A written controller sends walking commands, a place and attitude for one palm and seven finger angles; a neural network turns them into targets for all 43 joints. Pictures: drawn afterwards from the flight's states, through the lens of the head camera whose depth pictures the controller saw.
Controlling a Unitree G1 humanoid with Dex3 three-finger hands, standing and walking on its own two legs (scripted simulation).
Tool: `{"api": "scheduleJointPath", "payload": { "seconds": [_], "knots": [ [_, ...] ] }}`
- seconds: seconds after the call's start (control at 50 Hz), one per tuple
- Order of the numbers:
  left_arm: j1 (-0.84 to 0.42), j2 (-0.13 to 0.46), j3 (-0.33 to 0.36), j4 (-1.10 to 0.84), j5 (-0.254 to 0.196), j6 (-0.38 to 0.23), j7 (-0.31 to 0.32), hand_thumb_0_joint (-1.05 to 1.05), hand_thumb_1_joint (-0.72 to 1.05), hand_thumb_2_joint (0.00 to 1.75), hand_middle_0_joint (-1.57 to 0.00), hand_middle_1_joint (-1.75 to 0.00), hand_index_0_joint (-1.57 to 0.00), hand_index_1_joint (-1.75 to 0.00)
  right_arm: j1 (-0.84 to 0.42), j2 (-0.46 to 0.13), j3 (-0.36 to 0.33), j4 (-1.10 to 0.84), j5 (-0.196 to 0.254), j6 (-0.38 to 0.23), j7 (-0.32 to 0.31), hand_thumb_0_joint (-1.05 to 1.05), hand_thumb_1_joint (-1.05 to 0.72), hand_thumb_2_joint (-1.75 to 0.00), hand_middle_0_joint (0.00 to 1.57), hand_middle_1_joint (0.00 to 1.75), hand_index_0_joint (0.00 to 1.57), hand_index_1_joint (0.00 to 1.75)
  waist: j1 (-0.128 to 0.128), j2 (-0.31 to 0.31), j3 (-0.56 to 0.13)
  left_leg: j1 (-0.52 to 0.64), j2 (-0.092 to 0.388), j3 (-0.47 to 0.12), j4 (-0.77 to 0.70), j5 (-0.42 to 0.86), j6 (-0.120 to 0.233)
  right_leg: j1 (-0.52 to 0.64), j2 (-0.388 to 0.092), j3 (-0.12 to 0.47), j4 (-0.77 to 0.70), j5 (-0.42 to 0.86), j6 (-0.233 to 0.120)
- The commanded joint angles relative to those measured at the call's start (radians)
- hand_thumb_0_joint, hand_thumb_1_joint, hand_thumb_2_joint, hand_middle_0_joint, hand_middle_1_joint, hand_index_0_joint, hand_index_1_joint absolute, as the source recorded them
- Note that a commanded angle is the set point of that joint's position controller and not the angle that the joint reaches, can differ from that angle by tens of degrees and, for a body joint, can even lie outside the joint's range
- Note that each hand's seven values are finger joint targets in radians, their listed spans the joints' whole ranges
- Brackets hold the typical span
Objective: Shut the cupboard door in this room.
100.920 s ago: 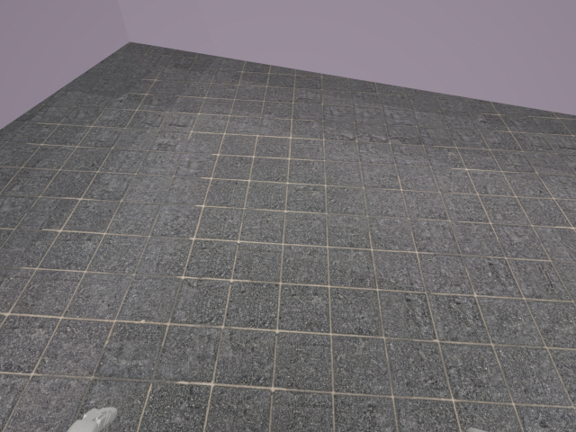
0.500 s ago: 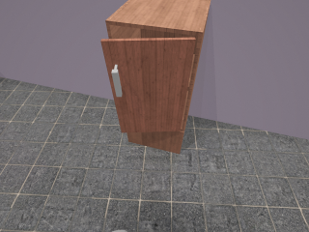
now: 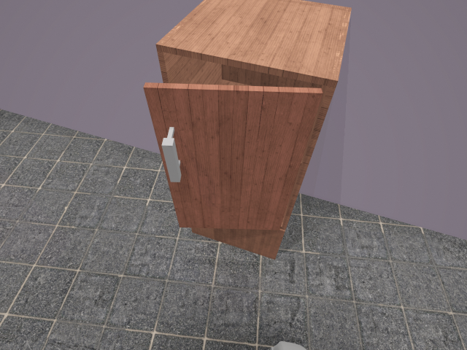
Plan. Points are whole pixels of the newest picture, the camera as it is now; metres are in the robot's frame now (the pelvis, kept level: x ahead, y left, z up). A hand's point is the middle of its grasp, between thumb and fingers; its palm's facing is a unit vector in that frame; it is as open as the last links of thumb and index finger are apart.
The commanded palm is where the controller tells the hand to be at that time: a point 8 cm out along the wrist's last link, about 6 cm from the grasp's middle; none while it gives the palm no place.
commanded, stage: come to a stop and stand still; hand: left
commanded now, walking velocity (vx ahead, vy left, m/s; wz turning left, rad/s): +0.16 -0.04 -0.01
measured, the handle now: (173, 154) +0.54 +0.18 -0.04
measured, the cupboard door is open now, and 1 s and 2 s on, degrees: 18 18 18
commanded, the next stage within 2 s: look again from close up in 1.36 s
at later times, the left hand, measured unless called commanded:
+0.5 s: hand out of the picture +0.13 +0.15 -0.15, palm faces +0.09 -0.95 -0.29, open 7.3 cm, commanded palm none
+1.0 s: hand out of the picture +0.03 +0.19 -0.18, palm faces +0.05 -0.98 -0.20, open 7.3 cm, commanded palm none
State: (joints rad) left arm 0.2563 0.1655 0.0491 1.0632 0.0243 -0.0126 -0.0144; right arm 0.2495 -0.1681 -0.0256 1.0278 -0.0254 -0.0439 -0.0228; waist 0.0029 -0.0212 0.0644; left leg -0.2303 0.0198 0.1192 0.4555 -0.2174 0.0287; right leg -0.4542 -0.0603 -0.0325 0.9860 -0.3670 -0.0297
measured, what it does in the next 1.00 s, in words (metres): steps on the spot: right foot, then left foot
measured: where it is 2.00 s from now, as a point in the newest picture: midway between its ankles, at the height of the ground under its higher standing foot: outside the picture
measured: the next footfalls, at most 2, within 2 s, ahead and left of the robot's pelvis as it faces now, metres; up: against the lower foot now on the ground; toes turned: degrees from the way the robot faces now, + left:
right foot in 0.16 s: +0.17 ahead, -0.15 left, +0.00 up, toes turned -4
left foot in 0.68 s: +0.15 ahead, +0.10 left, +0.00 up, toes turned +5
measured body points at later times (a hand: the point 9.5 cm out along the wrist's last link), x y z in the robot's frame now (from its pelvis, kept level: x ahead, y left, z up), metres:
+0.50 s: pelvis +0.08 -0.05 +0.01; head +0.13 -0.08 +0.45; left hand +0.13 +0.20 -0.13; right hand +0.18 -0.30 -0.16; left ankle +0.05 +0.11 -0.65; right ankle +0.13 -0.15 -0.74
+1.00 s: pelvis +0.04 +0.01 +0.00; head +0.06 +0.01 +0.45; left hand +0.03 +0.24 -0.16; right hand +0.09 -0.22 -0.16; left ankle +0.05 +0.13 -0.74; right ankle +0.01 -0.10 -0.74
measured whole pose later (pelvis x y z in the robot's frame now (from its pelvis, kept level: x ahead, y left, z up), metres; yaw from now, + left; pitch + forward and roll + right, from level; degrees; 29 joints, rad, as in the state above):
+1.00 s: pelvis +0.04 +0.01 +0.00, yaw +0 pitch -1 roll +1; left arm 0.27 0.17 0.02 1.10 0.01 0.02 0.02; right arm 0.19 -0.16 0.00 1.05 0.00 0.02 -0.03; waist 0.03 -0.02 0.05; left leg -0.22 0.00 0.05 0.47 -0.24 0.00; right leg -0.18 0.00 0.02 0.49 -0.32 -0.02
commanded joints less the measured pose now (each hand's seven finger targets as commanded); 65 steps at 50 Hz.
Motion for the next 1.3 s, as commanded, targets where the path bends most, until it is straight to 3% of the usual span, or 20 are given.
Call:
{"api": "scheduleJointPath", "payload": {
  "seconds": [0.0, 0.1, 0.14, 0.18, 0.22, 0.28, 0.44, 0.6, 0.62, 0.66, 0.68, 0.7, 0.74, 0.86, 0.9, 0.94, 0.98, 1.02, 1.14, 1.28],
  "knots": [
    [0.041, 0.015, 0.003, -0.048, 0.004, 0.002, -0.003, 0.0, 0.9, 0.9, -0.2, -0.3, -0.2, -0.3, 0.057, -0.142, -0.03, -0.028, -0.005, -0.002, -0.004, 0.0, -0.9, -0.9, 0.2, 0.3, 0.2, 0.3, -0.002, 0.141, -0.025, -0.035, 0.235, -0.155, -0.233, 0.053, 0.141, 0.079, -0.011, -0.033, -0.206, 0.064, 0.023],
    [0.134, 0.081, 0.013, -0.016, 0.007, -0.016, 0.005, 0.0, 0.9, 0.9, -0.2, -0.3, -0.2, -0.3, 0.036, -0.116, -0.028, -0.014, 0.006, 0.019, 0.007, 0.0, -0.9, -0.9, 0.2, 0.3, 0.2, 0.3, 0.063, 0.036, -0.012, -0.144, 0.11, -0.058, -0.008, -0.109, 0.037, 0.342, 0.018, -0.018, -0.508, 0.229, 0.029],
    [0.152, 0.202, 0.015, -0.01, 0.001, -0.036, 0.024, 0.0, 0.9, 0.9, -0.2, -0.3, -0.2, -0.3, 0.094, -0.047, -0.01, -0.027, 0.018, 0.036, 0.009, 0.0, -0.9, -0.9, 0.2, 0.3, 0.2, 0.3, 0.036, -0.239, -0.043, -0.175, -0.002, -0.009, 0.244, -0.371, -0.041, 0.334, -0.301, 0.347, -0.725, 0.411, -0.089],
    [0.039, 0.21, 0.008, -0.041, 0.002, -0.03, 0.033, 0.0, 0.9, 0.9, -0.2, -0.3, -0.2, -0.3, 0.126, -0.049, -0.015, 0.005, 0.023, 0.058, 0.002, 0.0, -0.9, -0.9, 0.2, 0.3, 0.2, 0.3, -0.004, -0.13, -0.039, -0.076, 0.03, -0.072, 0.358, -0.384, -0.045, 0.219, -0.321, 0.319, -0.719, 0.611, -0.147],
    [0.013, 0.189, 0.012, -0.041, 0.002, -0.022, 0.051, 0.0, 0.9, 0.9, -0.2, -0.3, -0.2, -0.3, 0.111, -0.083, -0.018, 0.019, 0.029, 0.072, -0.009, 0.0, -0.9, -0.9, 0.2, 0.3, 0.2, 0.3, 0.009, -0.185, -0.06, -0.133, 0.04, -0.121, 0.444, -0.369, -0.051, 0.286, -0.331, 0.293, -0.63, 0.93, -0.183],
    [0.064, 0.204, 0.037, -0.033, 0.0, -0.007, 0.069, 0.0, 0.9, 0.9, -0.2, -0.3, -0.2, -0.3, 0.029, -0.096, -0.027, -0.012, 0.023, 0.087, -0.006, 0.0, -0.9, -0.9, 0.2, 0.3, 0.2, 0.3, 0.054, -0.066, -0.161, -0.254, -0.007, -0.137, 0.578, -0.349, -0.073, 0.471, -0.345, 0.234, -0.559, 1.184, -0.201],
    [0.004, 0.198, 0.035, -0.073, 0.004, 0.008, 0.074, 0.0, 0.9, 0.9, -0.2, -0.3, -0.2, -0.3, -0.05, -0.11, -0.043, -0.073, 0.012, 0.124, 0.018, 0.0, -0.9, -0.9, 0.2, 0.3, 0.2, 0.3, 0.033, -0.141, -0.166, -0.267, -0.02, -0.157, 0.643, -0.185, -0.105, 0.379, -0.282, 0.124, -0.606, 0.895, -0.154],
    [-0.027, 0.226, 0.044, -0.089, 0.017, 0.027, 0.054, 0.0, 0.9, 0.9, -0.2, -0.3, -0.2, -0.3, -0.004, -0.105, -0.03, -0.073, 0.02, 0.083, 0.017, 0.0, -0.9, -0.9, 0.2, 0.3, 0.2, 0.3, -0.004, -0.202, -0.136, 0.018, -0.023, -0.075, 0.099, -0.101, -0.073, 0.224, -0.213, 0.142, -0.592, 0.398, -0.1],
    [-0.026, 0.21, 0.039, -0.086, 0.009, 0.033, 0.053, 0.0, 0.9, 0.9, -0.2, -0.3, -0.2, -0.3, 0.03, -0.113, -0.028, -0.057, 0.021, 0.073, 0.016, 0.0, -0.9, -0.9, 0.2, 0.3, 0.2, 0.3, -0.018, -0.15, -0.142, 0.126, -0.017, -0.074, -0.039, 0.011, -0.071, 0.158, -0.176, 0.128, -0.544, 0.293, -0.057],
    [0.027, 0.101, 0.014, -0.099, -0.005, 0.052, 0.049, 0.0, 0.9, 0.9, -0.2, -0.3, -0.2, -0.3, 0.005, -0.245, -0.049, -0.08, 0.009, 0.059, 0.011, 0.0, -0.9, -0.9, 0.2, 0.3, 0.2, 0.3, 0.001, 0.298, -0.098, 0.066, 0.281, -0.394, -0.207, 0.107, -0.002, 0.04, 0.004, 0.0, -0.33, -0.124, 0.046],
    [-0.006, 0.105, 0.013, -0.105, -0.005, 0.064, 0.054, 0.0, 0.9, 0.9, -0.2, -0.3, -0.2, -0.3, -0.055, -0.259, -0.04, -0.103, -0.001, 0.072, 0.002, 0.0, -0.9, -0.9, 0.2, 0.3, 0.2, 0.3, -0.004, 0.284, -0.024, -0.118, 0.324, -0.406, -0.25, 0.077, 0.073, 0.095, 0.022, 0.054, -0.236, -0.178, 0.043],
    [0.002, 0.102, 0.016, -0.107, -0.005, 0.064, 0.048, 0.0, 0.9, 0.9, -0.2, -0.3, -0.2, -0.3, -0.107, -0.239, -0.026, -0.119, -0.007, 0.072, -0.003, 0.0, -0.9, -0.9, 0.2, 0.3, 0.2, 0.3, 0.027, 0.189, 0.014, -0.213, 0.308, -0.351, -0.266, -0.059, 0.112, 0.141, 0.011, 0.062, -0.177, -0.123, 0.034],
    [0.011, 0.111, 0.017, -0.067, 0.003, 0.072, 0.04, 0.0, 0.9, 0.9, -0.2, -0.3, -0.2, -0.3, -0.134, -0.192, -0.016, -0.103, -0.004, 0.06, -0.016, 0.0, -0.9, -0.9, 0.2, 0.3, 0.2, 0.3, 0.039, 0.279, 0.016, -0.119, 0.209, -0.276, -0.226, 0.096, 0.083, 0.093, 0.035, 0.07, -0.11, -0.055, 0.04],
    [0.033, 0.093, -0.011, -0.035, -0.009, 0.044, 0.034, 0.0, 0.9, 0.9, -0.2, -0.3, -0.2, -0.3, -0.05, -0.159, -0.006, -0.052, 0.011, 0.051, -0.022, 0.0, -0.9, -0.9, 0.2, 0.3, 0.2, 0.3, 0.025, 0.178, -0.047, 0.049, 0.193, -0.245, -0.151, 0.278, 0.112, 0.185, 0.042, 0.037, -0.363, -0.016, 0.041],
    [0.085, 0.081, -0.016, -0.007, -0.01, 0.031, 0.039, 0.0, 0.9, 0.9, -0.2, -0.3, -0.2, -0.3, -0.03, -0.146, -0.01, -0.036, 0.02, 0.047, -0.022, 0.0, -0.9, -0.9, 0.2, 0.3, 0.2, 0.3, 0.037, 0.108, -0.086, 0.045, 0.151, -0.232, -0.088, 0.242, 0.072, 0.299, 0.04, 0.067, -0.574, 0.168, 0.035],
    [0.068, 0.115, -0.021, 0.011, -0.008, 0.013, 0.045, 0.0, 0.9, 0.9, -0.2, -0.3, -0.2, -0.3, -0.005, -0.1, -0.003, -0.027, 0.031, 0.045, -0.015, 0.0, -0.9, -0.9, 0.2, 0.3, 0.2, 0.3, 0.0, -0.013, -0.061, 0.032, 0.063, -0.165, -0.058, 0.085, -0.001, 0.293, -0.064, 0.189, -0.663, 0.276, -0.007],
    [0.048, 0.115, -0.025, 0.013, -0.009, 0.01, 0.043, 0.0, 0.9, 0.9, -0.2, -0.3, -0.2, -0.3, 0.02, -0.084, 0.001, -0.005, 0.025, 0.044, -0.008, 0.0, -0.9, -0.9, 0.2, 0.3, 0.2, 0.3, -0.013, 0.014, -0.069, 0.098, 0.051, -0.156, -0.078, 0.137, -0.014, 0.259, -0.073, 0.173, -0.646, 0.325, -0.023],
    [0.052, 0.094, -0.029, 0.03, -0.014, -0.005, 0.048, 0.0, 0.9, 0.9, -0.2, -0.3, -0.2, -0.3, 0.037, -0.1, 0.0, 0.021, 0.02, 0.039, -0.013, 0.0, -0.9, -0.9, 0.2, 0.3, 0.2, 0.3, -0.013, -0.145, -0.107, 0.125, 0.066, -0.139, -0.065, 0.16, -0.021, 0.294, -0.061, 0.16, -0.642, 0.411, -0.022],
    [0.042, 0.077, -0.033, 0.04, -0.016, 0.011, 0.049, 0.0, 0.9, 0.9, -0.2, -0.3, -0.2, -0.3, 0.053, -0.085, 0.012, 0.072, 0.016, 0.045, -0.01, 0.0, -0.9, -0.9, 0.2, 0.3, 0.2, 0.3, -0.006, -0.009, 0.05, 0.061, 0.064, -0.154, -0.152, 0.003, -0.021, 0.215, -0.027, 0.163, -0.71, 0.087, -0.01],
    [0.063, 0.072, -0.031, 0.051, -0.016, 0.017, 0.046, 0.0, 0.9, 0.9, -0.2, -0.3, -0.2, -0.3, 0.108, -0.063, 0.013, 0.092, 0.012, 0.049, -0.014, 0.0, -0.9, -0.9, 0.2, 0.3, 0.2, 0.3, -0.002, 0.028, 0.062, 0.023, 0.059, -0.153, -0.162, -0.053, -0.021, 0.219, -0.022, 0.16, -0.723, 0.039, -0.011]
  ]
}}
